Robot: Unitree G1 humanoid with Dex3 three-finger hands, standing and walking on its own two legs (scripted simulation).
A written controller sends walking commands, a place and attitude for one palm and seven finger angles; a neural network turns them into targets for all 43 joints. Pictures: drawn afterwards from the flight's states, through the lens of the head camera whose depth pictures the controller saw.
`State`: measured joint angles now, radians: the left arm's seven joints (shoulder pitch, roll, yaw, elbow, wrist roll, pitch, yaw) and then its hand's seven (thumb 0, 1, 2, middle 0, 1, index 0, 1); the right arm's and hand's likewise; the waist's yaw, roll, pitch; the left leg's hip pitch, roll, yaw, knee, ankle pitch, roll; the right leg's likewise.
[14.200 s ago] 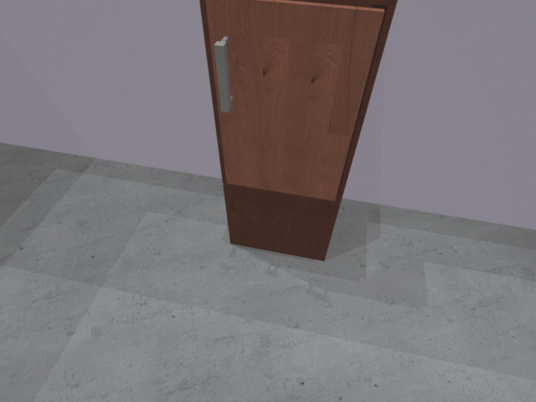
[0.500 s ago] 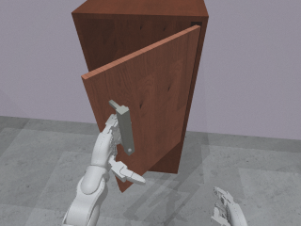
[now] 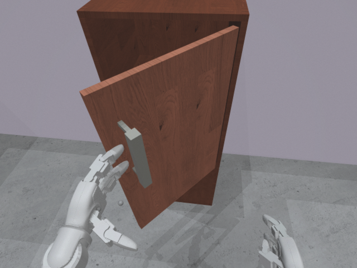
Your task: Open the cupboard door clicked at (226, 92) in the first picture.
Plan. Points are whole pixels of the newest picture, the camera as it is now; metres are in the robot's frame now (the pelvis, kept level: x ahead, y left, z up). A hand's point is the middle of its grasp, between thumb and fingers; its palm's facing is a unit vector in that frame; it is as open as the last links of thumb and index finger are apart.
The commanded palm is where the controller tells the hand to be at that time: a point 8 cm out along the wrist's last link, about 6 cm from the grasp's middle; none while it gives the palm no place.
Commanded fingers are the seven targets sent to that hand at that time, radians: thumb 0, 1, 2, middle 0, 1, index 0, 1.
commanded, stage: slide the hand sideways off the handle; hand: left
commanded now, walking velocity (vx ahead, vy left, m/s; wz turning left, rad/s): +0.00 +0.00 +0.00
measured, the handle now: (135, 155) +0.33 +0.12 +0.10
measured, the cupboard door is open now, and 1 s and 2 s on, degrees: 49 48 48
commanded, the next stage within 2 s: draw the hand back to the body in 0.28 s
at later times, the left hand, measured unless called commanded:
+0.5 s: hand (94, 216) +0.19 +0.17 +0.10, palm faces -0.07 -1.00 -0.07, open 16.3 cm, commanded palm +0.17 +0.23 +0.11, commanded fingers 0.00 -0.50 0.30 -0.15 -0.30 -0.15 -0.30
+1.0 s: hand (52, 207) +0.19 +0.23 +0.14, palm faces +0.18 -0.95 -0.25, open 15.6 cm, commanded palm +0.15 +0.27 +0.15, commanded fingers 0.00 -0.08 0.48 -0.17 -0.30 -0.17 -0.30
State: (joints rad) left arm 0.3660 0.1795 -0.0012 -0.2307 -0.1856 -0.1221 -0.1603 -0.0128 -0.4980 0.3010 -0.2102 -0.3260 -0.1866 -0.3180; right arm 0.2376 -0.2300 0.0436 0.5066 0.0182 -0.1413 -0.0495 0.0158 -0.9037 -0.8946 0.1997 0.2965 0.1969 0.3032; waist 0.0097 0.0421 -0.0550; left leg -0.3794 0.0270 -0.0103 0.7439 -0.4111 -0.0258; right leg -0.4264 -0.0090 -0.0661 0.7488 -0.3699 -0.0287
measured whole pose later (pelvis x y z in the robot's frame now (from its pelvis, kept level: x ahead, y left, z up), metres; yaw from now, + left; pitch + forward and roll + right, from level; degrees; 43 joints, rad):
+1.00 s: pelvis -0.01 +0.02 +0.01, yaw +1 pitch -1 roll -1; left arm 0.47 0.29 0.17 -0.43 -0.13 -0.03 -0.04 -0.01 -0.37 0.36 -0.16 -0.30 -0.16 -0.30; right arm 0.23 -0.22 0.07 0.56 0.02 -0.24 -0.10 0.02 -0.90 -0.89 0.20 0.30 0.20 0.30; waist 0.05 0.05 -0.03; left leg -0.28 0.01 -0.02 0.69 -0.39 0.00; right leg -0.30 -0.02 -0.07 0.64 -0.32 0.00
